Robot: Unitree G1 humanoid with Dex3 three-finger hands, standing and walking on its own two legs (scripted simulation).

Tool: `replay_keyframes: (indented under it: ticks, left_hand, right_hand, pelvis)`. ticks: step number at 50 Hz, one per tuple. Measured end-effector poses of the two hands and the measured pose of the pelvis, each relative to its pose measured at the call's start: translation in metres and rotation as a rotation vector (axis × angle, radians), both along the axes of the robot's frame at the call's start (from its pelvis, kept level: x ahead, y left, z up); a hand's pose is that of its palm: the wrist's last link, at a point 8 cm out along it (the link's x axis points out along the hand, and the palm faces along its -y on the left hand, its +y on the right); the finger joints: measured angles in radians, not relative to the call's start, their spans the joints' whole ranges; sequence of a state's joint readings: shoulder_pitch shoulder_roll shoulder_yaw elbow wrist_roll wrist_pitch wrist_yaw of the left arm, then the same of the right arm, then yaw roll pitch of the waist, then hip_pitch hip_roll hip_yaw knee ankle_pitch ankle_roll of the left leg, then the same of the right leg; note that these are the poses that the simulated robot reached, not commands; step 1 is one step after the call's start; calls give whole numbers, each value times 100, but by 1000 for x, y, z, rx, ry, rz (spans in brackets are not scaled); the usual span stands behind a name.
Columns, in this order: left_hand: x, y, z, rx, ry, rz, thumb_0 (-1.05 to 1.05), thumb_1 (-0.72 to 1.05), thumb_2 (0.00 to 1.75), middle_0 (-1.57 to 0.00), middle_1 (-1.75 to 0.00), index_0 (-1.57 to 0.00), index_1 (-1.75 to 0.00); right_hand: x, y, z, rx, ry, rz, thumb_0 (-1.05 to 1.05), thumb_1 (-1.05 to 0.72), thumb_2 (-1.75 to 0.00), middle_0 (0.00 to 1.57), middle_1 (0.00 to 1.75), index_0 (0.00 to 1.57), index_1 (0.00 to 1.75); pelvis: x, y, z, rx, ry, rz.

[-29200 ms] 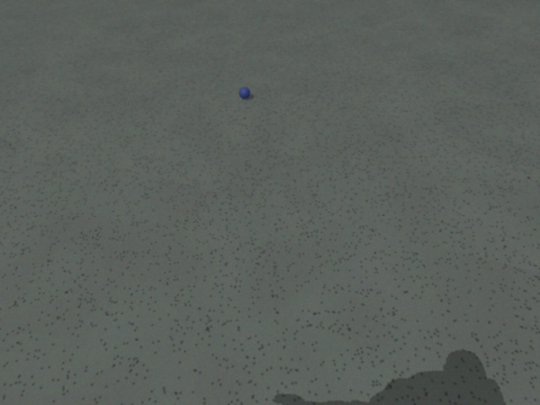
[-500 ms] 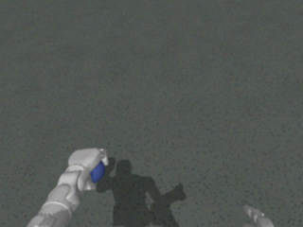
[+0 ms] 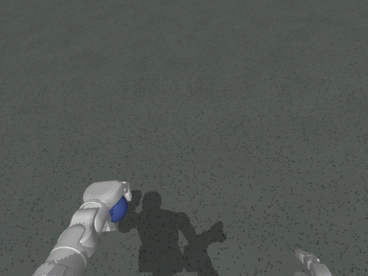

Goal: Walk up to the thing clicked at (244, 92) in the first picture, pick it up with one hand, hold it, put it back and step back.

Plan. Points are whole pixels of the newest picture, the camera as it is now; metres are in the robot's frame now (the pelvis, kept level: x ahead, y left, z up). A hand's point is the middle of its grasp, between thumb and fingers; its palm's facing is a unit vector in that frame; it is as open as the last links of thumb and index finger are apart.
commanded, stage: hold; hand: left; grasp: from above
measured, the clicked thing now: (112, 207) +0.31 +0.22 -0.05
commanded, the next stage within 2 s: crouch in 0.12 s
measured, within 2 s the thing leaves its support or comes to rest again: neither
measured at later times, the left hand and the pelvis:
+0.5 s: hand (112, 218) +0.29 +0.22 -0.08, palm faces -0.47 -0.04 -0.88, open 9.6 cm; pelvis +0.00 +0.00 +0.00, yaw +0 degrees
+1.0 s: hand (135, 230) +0.34 +0.23 -0.32, palm faces -0.42 +0.03 -0.91, open 9.6 cm; pelvis -0.05 +0.01 -0.19, yaw +0 degrees
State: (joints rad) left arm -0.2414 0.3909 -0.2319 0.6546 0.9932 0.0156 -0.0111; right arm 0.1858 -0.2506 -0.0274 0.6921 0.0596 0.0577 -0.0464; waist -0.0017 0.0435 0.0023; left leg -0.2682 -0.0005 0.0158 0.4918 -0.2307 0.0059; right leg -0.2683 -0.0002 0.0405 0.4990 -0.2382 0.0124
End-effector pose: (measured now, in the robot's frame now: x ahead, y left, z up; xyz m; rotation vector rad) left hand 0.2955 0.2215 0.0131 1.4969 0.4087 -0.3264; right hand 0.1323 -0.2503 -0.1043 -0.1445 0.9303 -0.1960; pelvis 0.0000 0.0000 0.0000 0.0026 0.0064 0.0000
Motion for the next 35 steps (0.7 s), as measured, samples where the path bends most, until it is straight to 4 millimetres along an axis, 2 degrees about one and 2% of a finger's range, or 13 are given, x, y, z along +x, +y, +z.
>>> replay_keyframes:
  ticks: [15,21,25,29,32,35]
  left_hand:
    - [2,-2,-3,-7,17,-13,0,-2,69,-62,-78,-64,-78]
    - [0,1,-16,-3,10,-1,0,-1,69,-62,-78,-64,-78]
    - [-3,2,-35,11,14,1,0,-1,69,-61,-78,-64,-78]
    - [-4,3,-62,34,37,-11,0,0,68,-61,-78,-63,-78]
    - [0,2,-87,47,42,-25,0,0,68,-61,-78,-63,-78]
    - [7,1,-116,55,22,-47,-1,1,67,-60,-78,-63,-78]
  right_hand:
    - [1,-3,2,-6,5,-13,1,-91,-90,20,30,20,30]
    - [-1,-3,2,-13,20,-9,1,-90,-90,20,30,20,30]
    - [-7,-5,-2,-23,49,-5,1,-90,-90,20,30,20,30]
    - [-19,-9,-11,-41,94,-2,1,-89,-90,20,30,20,30]
    - [-33,-15,-24,-64,130,-1,1,-89,-90,20,30,20,30]
    - [-49,-22,-45,-90,169,-6,1,-90,-90,20,30,20,30]
  pelvis:
    - [3,0,1,0,1,-2]
    - [2,0,0,0,12,3]
    - [0,0,-4,-1,37,8]
    - [-5,1,-12,-6,86,14]
    - [-11,1,-26,-12,148,17]
    - [-17,2,-48,-18,222,17]
